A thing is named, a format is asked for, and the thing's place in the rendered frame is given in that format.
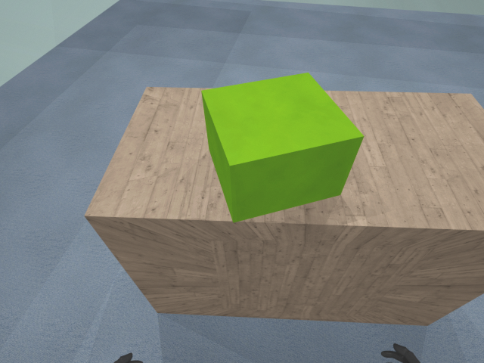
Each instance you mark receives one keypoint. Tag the carton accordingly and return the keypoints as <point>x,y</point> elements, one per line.
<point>278,143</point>

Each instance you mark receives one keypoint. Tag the pedestal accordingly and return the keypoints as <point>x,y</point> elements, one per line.
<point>402,244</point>

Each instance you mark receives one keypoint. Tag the right robot hand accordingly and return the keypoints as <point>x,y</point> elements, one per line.
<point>401,354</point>

